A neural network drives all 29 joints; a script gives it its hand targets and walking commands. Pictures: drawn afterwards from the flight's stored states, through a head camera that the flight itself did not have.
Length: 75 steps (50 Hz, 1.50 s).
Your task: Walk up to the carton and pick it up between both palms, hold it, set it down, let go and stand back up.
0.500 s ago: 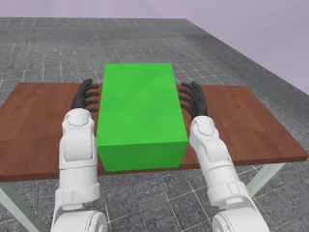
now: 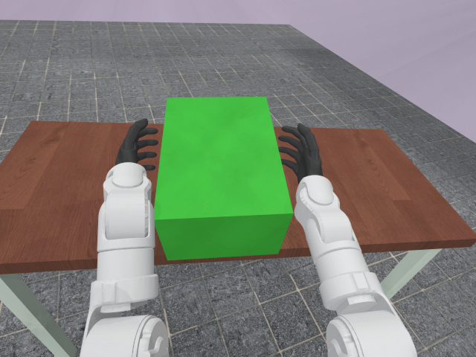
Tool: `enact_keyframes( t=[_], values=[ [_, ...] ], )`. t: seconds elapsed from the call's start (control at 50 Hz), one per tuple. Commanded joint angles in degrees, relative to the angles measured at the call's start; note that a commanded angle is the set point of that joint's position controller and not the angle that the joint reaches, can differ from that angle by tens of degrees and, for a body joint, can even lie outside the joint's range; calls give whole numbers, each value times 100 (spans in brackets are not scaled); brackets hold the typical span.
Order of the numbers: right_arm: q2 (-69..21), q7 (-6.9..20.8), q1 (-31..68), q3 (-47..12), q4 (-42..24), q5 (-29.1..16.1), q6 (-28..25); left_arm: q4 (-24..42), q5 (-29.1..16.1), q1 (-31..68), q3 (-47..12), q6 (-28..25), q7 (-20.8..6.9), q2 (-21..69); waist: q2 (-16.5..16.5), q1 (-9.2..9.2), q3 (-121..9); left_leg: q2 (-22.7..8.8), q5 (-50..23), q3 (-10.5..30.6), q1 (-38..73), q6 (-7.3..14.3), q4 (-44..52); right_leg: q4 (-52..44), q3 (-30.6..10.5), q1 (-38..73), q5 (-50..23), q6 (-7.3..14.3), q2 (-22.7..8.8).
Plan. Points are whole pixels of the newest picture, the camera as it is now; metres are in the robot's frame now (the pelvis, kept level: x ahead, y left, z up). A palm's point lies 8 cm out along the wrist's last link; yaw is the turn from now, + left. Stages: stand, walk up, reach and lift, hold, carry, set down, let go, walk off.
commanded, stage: hold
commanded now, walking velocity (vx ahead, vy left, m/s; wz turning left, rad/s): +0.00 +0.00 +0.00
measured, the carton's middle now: (220, 172) +0.41 +0.01 +0.11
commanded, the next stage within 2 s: set down in 1.50 s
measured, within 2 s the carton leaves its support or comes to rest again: neither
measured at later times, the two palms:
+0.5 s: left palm (131, 166) +0.35 +0.16 +0.17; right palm (309, 171) +0.36 -0.13 +0.17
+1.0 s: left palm (129, 167) +0.35 +0.16 +0.17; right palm (308, 170) +0.36 -0.13 +0.18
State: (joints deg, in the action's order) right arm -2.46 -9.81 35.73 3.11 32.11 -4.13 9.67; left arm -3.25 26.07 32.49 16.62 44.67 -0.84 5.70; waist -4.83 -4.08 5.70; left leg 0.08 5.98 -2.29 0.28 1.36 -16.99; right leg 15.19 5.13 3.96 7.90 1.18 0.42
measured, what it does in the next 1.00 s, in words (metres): stands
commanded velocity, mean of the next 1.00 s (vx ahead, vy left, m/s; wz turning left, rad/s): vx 0.00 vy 0.00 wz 0.00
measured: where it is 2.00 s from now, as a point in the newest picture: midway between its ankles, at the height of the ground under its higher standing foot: outside the picture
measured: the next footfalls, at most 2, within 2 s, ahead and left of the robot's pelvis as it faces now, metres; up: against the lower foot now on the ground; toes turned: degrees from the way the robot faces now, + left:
none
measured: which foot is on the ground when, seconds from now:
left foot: down 0.00-1.00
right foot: down 0.00-1.00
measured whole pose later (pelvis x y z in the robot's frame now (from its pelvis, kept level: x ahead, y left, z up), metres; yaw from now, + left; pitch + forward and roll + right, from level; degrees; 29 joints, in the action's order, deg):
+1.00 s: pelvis +0.00 +0.00 +0.00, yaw +0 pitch -12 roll -1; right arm -2.1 -12.1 34.1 -0.6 27.2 -6.6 10.9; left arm 1.1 26.2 30.1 16.4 45.1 -2.3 5.1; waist -4.9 -4.9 6.8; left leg -0.2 6.5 -2.0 1.3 1.1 -17.1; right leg 14.2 5.5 5.6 7.9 1.2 0.7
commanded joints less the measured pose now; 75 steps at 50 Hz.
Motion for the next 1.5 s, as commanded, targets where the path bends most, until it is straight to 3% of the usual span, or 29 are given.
enact_keyframes(
  t=[0.0,0.02,0.04,0.12,0.2,0.28,0.32,0.36,0.42,0.48,0.52,0.56,0.62,0.66,0.68,0.74,0.78,0.84,0.86,0.9,0.92,0.94,1.0,1.12,1.16,1.2,1.26,1.4,1.48],
  values=[
    [-2174,698,4008,-1787,-1672,-258,-482,704,-1002,3562,-2266,-584,-946,2166,409,-188,-2385,-62,-927,-68,1566,-89,-51,-363,243,-285,-515,-248,-2],
    [-2286,658,3838,-1910,-1881,-371,-472,1050,-1047,3457,-2372,-610,-982,2252,399,-96,-2566,-15,-1014,-64,1516,-90,-25,-309,242,-148,-652,-262,43],
    [-2293,632,3856,-1964,-1985,-392,-482,1091,-1046,3450,-2402,-615,-997,2236,478,-135,-2648,-32,-1119,-92,1494,-85,-64,-278,227,-32,-745,-266,53],
    [-2344,575,3786,-1892,-1886,-358,-418,844,-947,3411,-2196,-590,-1077,2198,460,-85,-2191,-26,-797,-105,1304,-11,65,-357,194,-111,-655,-276,-46],
    [-2323,543,3597,-2138,-2286,-508,-418,1421,-1105,3305,-2584,-584,-1050,2267,610,-187,-2525,-33,-1272,-42,1527,-107,-54,-270,229,65,-1062,-290,27],
    [-2228,540,3696,-1875,-1969,-383,-296,1109,-1024,3558,-2451,-526,-1068,2196,714,-255,-1936,-39,-631,-57,1327,-97,42,-364,232,-332,-268,-212,-24],
    [-2138,625,3905,-1731,-1825,-266,-344,764,-985,3576,-2265,-528,-1064,2172,602,-151,-1807,-119,-226,-60,1106,-44,165,-397,256,-426,239,-150,-18],
    [-2242,656,3937,-1827,-2081,-323,-430,972,-1062,3499,-2341,-563,-1018,2309,568,-64,-2229,-124,-635,-96,1267,-47,131,-338,217,-283,-188,-179,6],
    [-2379,548,3881,-2181,-2388,-482,-440,1257,-1154,3369,-2480,-577,-1036,2234,352,-133,-2722,12,-1413,-85,1544,-27,-127,-244,235,118,-1266,-333,53],
    [-2330,529,3596,-2254,-2355,-588,-347,1436,-1101,3297,-2502,-573,-1094,2214,547,-144,-2659,-5,-1342,-24,1595,-66,-74,-259,197,72,-1153,-302,31],
    [-2220,526,3634,-2020,-1995,-493,-291,1106,-995,3351,-2294,-567,-1126,2098,643,-141,-2074,-10,-893,-93,1305,-40,8,-313,193,-190,-671,-276,-38],
    [-2248,586,3740,-1969,-2072,-429,-316,1183,-999,3434,-2379,-542,-1110,2209,671,-100,-2160,-62,-646,-94,1303,-30,108,-323,223,-203,-298,-216,13],
    [-2310,593,3698,-2011,-2183,-435,-348,1435,-1127,3504,-2569,-567,-1041,2282,688,-170,-2396,-50,-1060,-112,1528,-115,8,-300,247,-236,-587,-229,51],
    [-2396,532,3343,-2387,-2491,-642,-308,1646,-1188,3009,-2750,-514,-1051,2371,535,-131,-2662,-37,-1799,-49,1809,-146,-128,-258,229,-39,-1393,-293,94],
    [-2243,484,3473,-2332,-2491,-600,-262,1481,-1098,3025,-2625,-444,-1082,2273,577,-178,-2496,-34,-1705,-24,1739,-167,-171,-296,202,-57,-1332,-313,40],
    [-2149,534,3617,-1832,-1856,-389,-159,1157,-985,3449,-2413,-405,-1146,2202,680,-248,-1615,-93,-273,-67,1197,-140,222,-428,252,-336,153,-189,28],
    [-2189,646,4057,-1693,-2051,-285,-292,991,-1025,3692,-2370,-496,-1093,2300,770,-46,-1788,-143,165,-111,966,-25,328,-395,237,-579,648,-120,7],
    [-2338,673,4023,-1788,-1949,-232,-367,786,-989,3552,-2172,-517,-1037,2210,392,-54,-2159,-78,-255,-141,1101,24,218,-378,188,-226,-26,-244,-26],
    [-2440,649,3935,-1996,-2294,-362,-393,1052,-1037,3415,-2366,-540,-1052,2370,363,-12,-2446,-49,-712,-153,1261,20,165,-290,207,-48,-548,-276,32],
    [-2407,553,3801,-2242,-2513,-581,-415,1445,-1177,3323,-2597,-592,-1061,2307,463,-133,-3023,-18,-1500,-53,1608,-118,-122,-196,201,193,-1430,-331,45],
    [-2336,518,3674,-2256,-2394,-617,-370,1631,-1155,3396,-2638,-577,-1048,2317,631,-181,-2838,-32,-1764,-31,1752,-175,-168,-215,207,150,-1494,-303,68],
    [-2311,466,3647,-2288,-2354,-604,-321,1442,-1107,3282,-2517,-544,-1095,2207,505,-195,-2729,15,-1614,-23,1708,-148,-202,-253,209,152,-1432,-351,43],
    [-2199,526,3572,-1921,-1931,-435,-213,1163,-972,3380,-2316,-505,-1166,2163,636,-166,-1913,-64,-597,-73,1228,-81,142,-394,227,-167,-201,-204,8],
    [-2297,571,3712,-2013,-2184,-415,-285,1204,-1025,3443,-2399,-507,-1095,2281,571,-144,-2246,-46,-806,-65,1335,-123,40,-319,222,-79,-476,-241,36],
    [-2369,556,3635,-2249,-2421,-556,-322,1669,-1144,3427,-2705,-561,-1061,2345,589,-206,-2700,-14,-1372,-27,1606,-168,-103,-238,264,-57,-1030,-281,58],
    [-2372,490,3530,-2406,-2675,-671,-279,1696,-1226,3222,-2790,-521,-1067,2306,560,-207,-2775,7,-1685,5,1765,-185,-178,-260,184,73,-1429,-325,42],
    [-2332,468,3600,-2226,-2353,-549,-192,1297,-1011,3250,-2431,-479,-1147,2091,482,-166,-2125,13,-802,-61,1329,-31,20,-298,207,-60,-783,-316,-15],
    [-2294,542,3655,-2183,-2364,-532,-259,1396,-1090,3314,-2540,-504,-1121,2247,682,-99,-2308,-27,-952,-89,1460,-111,-7,-311,243,-225,-605,-249,-5],
    [-2295,607,3617,-1896,-1941,-353,-237,1117,-1001,3467,-2347,-504,-1144,2207,593,-161,-1942,-61,-395,-80,1257,-56,181,-398,229,-315,-129,-240,-31]
  ],
)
